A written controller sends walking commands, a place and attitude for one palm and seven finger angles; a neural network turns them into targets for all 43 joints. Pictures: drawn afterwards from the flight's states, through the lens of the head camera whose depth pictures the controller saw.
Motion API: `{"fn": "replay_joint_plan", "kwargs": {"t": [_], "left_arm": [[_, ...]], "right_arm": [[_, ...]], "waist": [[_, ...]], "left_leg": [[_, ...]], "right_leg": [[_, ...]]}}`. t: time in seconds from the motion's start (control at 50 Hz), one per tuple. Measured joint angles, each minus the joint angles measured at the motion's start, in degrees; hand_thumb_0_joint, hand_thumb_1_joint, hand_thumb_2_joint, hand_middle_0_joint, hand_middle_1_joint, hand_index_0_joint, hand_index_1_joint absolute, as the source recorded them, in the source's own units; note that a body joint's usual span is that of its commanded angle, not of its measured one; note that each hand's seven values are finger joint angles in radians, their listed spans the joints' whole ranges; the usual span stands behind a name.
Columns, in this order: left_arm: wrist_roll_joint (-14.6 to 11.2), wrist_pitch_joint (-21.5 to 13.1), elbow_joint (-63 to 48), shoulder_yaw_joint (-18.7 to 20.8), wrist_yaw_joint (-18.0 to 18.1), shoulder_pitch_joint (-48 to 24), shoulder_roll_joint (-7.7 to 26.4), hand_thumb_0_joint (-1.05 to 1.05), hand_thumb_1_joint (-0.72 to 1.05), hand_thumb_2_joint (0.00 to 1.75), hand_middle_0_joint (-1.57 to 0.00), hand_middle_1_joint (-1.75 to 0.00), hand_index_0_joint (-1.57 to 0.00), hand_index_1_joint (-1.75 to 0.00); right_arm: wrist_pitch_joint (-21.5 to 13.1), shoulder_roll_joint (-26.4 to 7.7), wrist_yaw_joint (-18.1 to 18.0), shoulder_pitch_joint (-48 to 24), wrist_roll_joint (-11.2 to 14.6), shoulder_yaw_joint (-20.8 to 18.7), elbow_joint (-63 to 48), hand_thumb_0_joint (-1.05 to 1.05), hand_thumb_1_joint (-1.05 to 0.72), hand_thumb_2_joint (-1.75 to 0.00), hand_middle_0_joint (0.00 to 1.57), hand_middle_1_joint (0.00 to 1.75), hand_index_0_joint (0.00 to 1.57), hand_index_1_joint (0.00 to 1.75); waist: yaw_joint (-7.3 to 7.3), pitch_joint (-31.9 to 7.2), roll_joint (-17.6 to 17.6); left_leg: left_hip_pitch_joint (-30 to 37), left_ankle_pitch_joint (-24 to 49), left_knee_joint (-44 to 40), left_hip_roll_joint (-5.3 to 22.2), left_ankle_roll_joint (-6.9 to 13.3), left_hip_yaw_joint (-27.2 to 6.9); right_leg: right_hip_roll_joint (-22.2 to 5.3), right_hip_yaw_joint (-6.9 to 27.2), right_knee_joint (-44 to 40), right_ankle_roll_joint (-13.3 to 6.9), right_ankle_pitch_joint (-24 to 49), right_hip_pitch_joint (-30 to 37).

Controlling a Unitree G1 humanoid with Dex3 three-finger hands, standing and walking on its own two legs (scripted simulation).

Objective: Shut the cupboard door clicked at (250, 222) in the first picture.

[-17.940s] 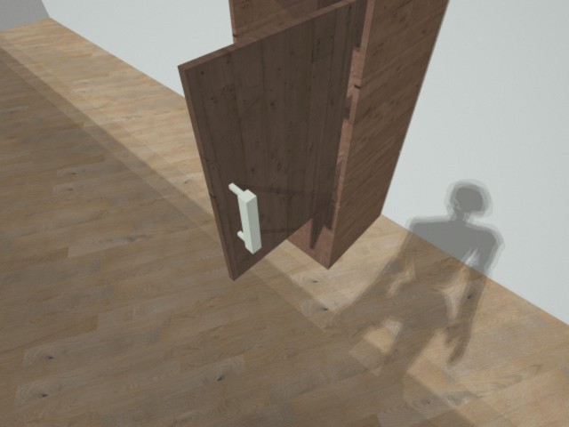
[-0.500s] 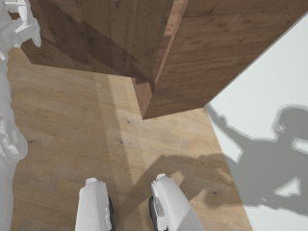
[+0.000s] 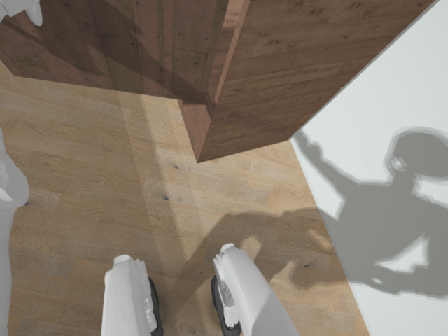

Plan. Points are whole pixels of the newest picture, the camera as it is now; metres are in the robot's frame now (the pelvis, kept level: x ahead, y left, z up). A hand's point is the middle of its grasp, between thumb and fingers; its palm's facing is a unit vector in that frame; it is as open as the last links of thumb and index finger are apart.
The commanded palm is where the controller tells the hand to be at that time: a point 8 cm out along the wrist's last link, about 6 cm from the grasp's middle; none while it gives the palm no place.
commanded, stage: pull the fist back off the door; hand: left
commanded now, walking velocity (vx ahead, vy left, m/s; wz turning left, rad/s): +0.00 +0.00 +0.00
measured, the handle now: out of the picture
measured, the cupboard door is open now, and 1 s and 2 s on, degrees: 69 68 68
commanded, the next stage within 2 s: draw the hand back to the body in 0.82 s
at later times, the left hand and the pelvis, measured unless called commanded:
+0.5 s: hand (22, 20) +0.56 +0.20 +0.09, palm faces +0.15 -0.99 -0.04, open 3.1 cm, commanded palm +0.52 +0.22 +0.09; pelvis +0.02 -0.01 +0.04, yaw +2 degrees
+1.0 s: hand (21, 55) +0.51 +0.19 +0.10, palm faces +0.14 -0.99 -0.03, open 3.1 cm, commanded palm +0.46 +0.23 +0.11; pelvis +0.02 +0.00 +0.05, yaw +4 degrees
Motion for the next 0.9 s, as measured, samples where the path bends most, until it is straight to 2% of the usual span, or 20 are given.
{"fn": "replay_joint_plan", "kwargs": {"t": [0.04,0.08,0.1,0.14,0.18,0.22,0.28,0.4,0.52,0.66,0.78,0.9], "left_arm": [[-1.10,0.03,-1.25,2.92,8.10,0.78,-2.68,0.03,0.86,0.89,-1.30,-1.50,-1.30,-1.50],[0.23,-0.92,-3.43,3.85,16.06,2.46,-5.20,0.03,0.86,0.89,-1.30,-1.50,-1.30,-1.50],[1.55,-1.61,-4.34,3.61,19.04,3.55,-6.08,0.03,0.86,0.89,-1.30,-1.50,-1.30,-1.50],[3.66,-2.90,-5.53,2.52,22.29,5.75,-7.21,0.02,0.87,0.89,-1.30,-1.50,-1.30,-1.50],[3.88,-3.87,-6.21,1.29,22.58,7.59,-8.31,0.02,0.88,0.89,-1.30,-1.50,-1.30,-1.50],[2.88,-4.66,-5.92,0.99,21.39,8.78,-9.57,0.02,0.88,0.89,-1.30,-1.50,-1.30,-1.50],[1.73,-5.44,-4.10,2.12,20.17,9.82,-10.59,0.02,0.89,0.89,-1.30,-1.50,-1.30,-1.50],[1.27,-9.16,-3.74,3.03,20.52,14.05,-11.35,0.01,0.90,0.89,-1.30,-1.50,-1.30,-1.50],[-1.22,-11.27,-5.67,1.33,18.89,19.46,-13.56,0.01,0.90,0.90,-1.30,-1.50,-1.30,-1.50],[-3.52,-14.33,-10.63,-2.10,19.03,25.24,-18.86,0.01,0.90,0.90,-1.30,-1.50,-1.30,-1.50],[-3.59,-16.11,-11.63,-3.80,20.03,28.41,-22.48,0.01,0.90,0.90,-1.30,-1.50,-1.30,-1.50],[-3.14,-17.77,-8.87,-3.94,20.95,28.33,-22.16,0.01,0.90,0.90,-1.30,-1.50,-1.30,-1.50]], "right_arm": [[0.04,0.34,1.07,0.88,-0.91,-0.30,-0.38,0.00,-0.91,-0.90,0.21,0.30,0.20,0.30],[0.17,0.80,2.59,1.57,-1.83,-0.65,-0.50,0.00,-0.91,-0.90,0.20,0.30,0.20,0.30],[0.36,1.03,3.37,1.78,-2.15,-0.77,-0.43,0.00,-0.91,-0.90,0.20,0.30,0.20,0.30],[1.00,1.48,4.57,1.86,-2.40,-0.99,-0.06,0.00,-0.91,-0.90,0.20,0.30,0.20,0.30],[1.64,1.93,5.10,1.75,-2.25,-1.19,0.56,0.00,-0.91,-0.90,0.21,0.30,0.20,0.30],[2.08,2.17,5.07,1.62,-1.88,-1.20,1.22,0.00,-0.91,-0.90,0.21,0.30,0.20,0.30],[2.25,1.96,4.67,1.41,-1.49,-1.06,1.47,0.01,-0.91,-0.90,0.21,0.30,0.20,0.30],[2.45,0.85,4.65,1.54,-1.35,-2.15,0.57,0.00,-0.91,-0.90,0.21,0.30,0.20,0.30],[3.72,0.12,4.54,0.91,-0.57,-3.26,0.40,0.01,-0.91,-0.90,0.20,0.30,0.20,0.30],[4.10,0.23,4.03,-1.40,-0.20,-4.54,1.08,0.01,-0.91,-0.90,0.20,0.30,0.20,0.30],[4.52,0.61,3.70,-3.82,-0.07,-4.63,0.95,0.01,-0.91,-0.90,0.20,0.30,0.20,0.30],[4.37,1.07,3.34,-5.23,-0.15,-4.03,0.27,0.01,-0.91,-0.90,0.20,0.30,0.20,0.30]], "waist": [[0.74,-0.21,-0.15],[1.31,-0.42,-0.21],[1.47,-0.53,-0.19],[1.63,-0.49,-0.07],[1.82,-0.23,-0.04],[2.00,-0.22,-0.10],[1.92,-0.38,-0.10],[2.13,-1.36,-0.05],[3.97,-1.49,-0.65],[6.19,-1.48,-1.57],[7.16,-2.04,-1.88],[7.16,-2.40,-1.78]], "left_leg": [[0.18,0.12,-0.36,0.05,-0.13,0.14],[0.51,0.37,-0.96,-0.04,-0.27,0.21],[0.75,0.49,-1.28,-0.12,-0.36,0.23],[1.54,0.70,-1.99,-0.29,-0.53,0.17],[2.77,0.93,-2.91,-0.47,-0.70,0.09],[4.12,1.18,-4.00,-0.58,-0.84,0.06],[6.11,1.39,-5.45,-0.49,-1.00,0.04],[9.28,1.06,-7.12,-0.28,-1.20,0.70],[12.11,0.77,-8.24,-0.71,-1.13,1.34],[14.08,1.07,-9.37,-1.75,-1.05,1.37],[16.37,1.25,-10.46,-2.16,-0.83,1.71],[17.37,1.34,-10.55,-2.31,-0.69,1.90]], "right_leg": [[0.03,0.14,-0.21,-0.01,0.12,0.02],[-0.06,0.17,-0.61,-0.08,0.26,0.25],[-0.14,0.16,-0.82,-0.16,0.30,0.45],[-0.28,0.06,-1.38,-0.33,0.36,1.24],[-0.42,-0.07,-2.20,-0.51,0.47,2.47],[-0.49,-0.15,-3.22,-0.65,0.66,3.80],[-0.35,-0.19,-4.77,-0.80,0.98,5.75],[-0.21,0.41,-6.27,-0.91,0.85,8.52],[-0.68,0.94,-6.95,-0.81,0.36,11.09],[-1.65,0.82,-7.76,-0.64,0.15,13.25],[-2.07,1.07,-8.75,-0.38,0.28,15.50],[-2.23,1.25,-8.73,-0.23,0.32,16.44]]}}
